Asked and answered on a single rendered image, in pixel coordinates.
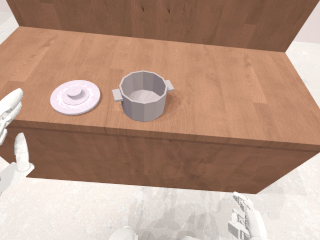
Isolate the lid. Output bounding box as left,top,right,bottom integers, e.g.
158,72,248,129
50,80,101,116

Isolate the left robot thigh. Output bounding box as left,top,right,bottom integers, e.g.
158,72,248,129
108,228,138,240

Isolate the pot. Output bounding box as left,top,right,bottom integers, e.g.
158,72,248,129
112,70,174,122

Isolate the left robot hand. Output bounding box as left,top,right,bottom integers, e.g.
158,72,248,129
0,88,35,196

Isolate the table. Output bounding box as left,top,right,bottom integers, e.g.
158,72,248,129
0,0,320,195

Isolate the right robot hand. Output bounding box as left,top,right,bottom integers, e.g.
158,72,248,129
228,191,268,240

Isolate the knob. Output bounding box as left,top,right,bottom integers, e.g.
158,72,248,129
66,86,82,99

